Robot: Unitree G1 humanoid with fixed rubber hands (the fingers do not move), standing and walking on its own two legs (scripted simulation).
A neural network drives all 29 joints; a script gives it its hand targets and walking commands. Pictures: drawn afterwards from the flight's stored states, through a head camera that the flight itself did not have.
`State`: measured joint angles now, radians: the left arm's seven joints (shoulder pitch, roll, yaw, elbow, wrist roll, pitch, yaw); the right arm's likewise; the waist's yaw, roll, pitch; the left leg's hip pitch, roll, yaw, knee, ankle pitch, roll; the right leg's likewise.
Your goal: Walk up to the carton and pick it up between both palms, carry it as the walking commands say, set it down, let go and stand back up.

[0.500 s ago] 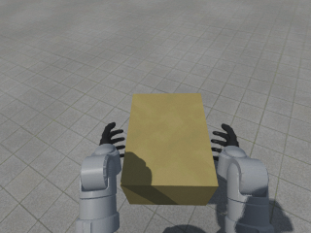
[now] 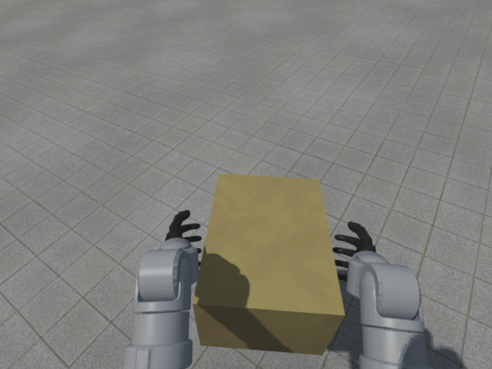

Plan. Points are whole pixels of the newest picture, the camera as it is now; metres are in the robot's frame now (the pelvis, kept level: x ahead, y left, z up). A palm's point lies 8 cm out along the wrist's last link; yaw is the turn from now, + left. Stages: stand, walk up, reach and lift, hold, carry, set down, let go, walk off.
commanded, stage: carry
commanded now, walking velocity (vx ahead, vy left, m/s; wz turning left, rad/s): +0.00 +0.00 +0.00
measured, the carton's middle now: (265, 254) +0.35 -0.02 -0.03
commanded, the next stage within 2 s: none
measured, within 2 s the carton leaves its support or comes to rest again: neither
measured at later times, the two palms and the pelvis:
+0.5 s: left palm (107, 296) +0.23 +0.21 +0.10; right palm (316, 301) +0.21 -0.08 +0.08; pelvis -0.07 +0.08 +0.01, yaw -1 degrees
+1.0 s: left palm (79, 312) +0.21 +0.25 +0.08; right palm (291, 322) +0.19 -0.04 +0.09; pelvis -0.10 +0.12 +0.00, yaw -1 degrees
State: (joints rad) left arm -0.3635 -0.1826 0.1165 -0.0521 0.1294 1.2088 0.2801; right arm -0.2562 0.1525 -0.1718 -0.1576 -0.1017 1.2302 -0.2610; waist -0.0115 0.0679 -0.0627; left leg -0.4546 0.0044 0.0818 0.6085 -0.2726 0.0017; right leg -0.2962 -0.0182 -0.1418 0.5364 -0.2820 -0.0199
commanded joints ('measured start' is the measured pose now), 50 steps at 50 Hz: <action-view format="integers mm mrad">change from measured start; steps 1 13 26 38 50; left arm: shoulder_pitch -466 -493 -531 -588 -449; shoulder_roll -1079 -1101 -1092 -989 -987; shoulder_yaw -579 -644 -557 -536 -375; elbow -159 -23 19 -47 218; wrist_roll -422 -452 -469 -414 -287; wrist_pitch -17 33 3 1 -78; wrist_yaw -456 -452 -465 -446 -435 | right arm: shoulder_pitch -786 -649 -798 -739 -639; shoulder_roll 1074 1036 1045 1029 1019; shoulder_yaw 781 654 664 664 509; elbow -196 36 -57 76 337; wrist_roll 501 470 468 467 348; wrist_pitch -20 16 -2 30 -97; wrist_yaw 440 485 449 468 462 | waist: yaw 1 -27 -9 42 -7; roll -168 82 -284 -458 211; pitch -301 -227 -332 -310 -273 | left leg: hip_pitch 196 176 462 146 353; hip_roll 68 247 98 -37 279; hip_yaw -37 -247 -75 -29 -313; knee -73 -422 -121 371 -137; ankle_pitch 121 -238 -22 -124 828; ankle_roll -26 -19 -158 -228 76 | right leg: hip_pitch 32 -2 -122 35 -163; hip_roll -213 -39 -168 -260 -62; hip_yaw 116 56 181 335 88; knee -174 84 -271 -302 69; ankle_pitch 137 -127 -427 -118 -169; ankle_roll -23 102 -15 -193 80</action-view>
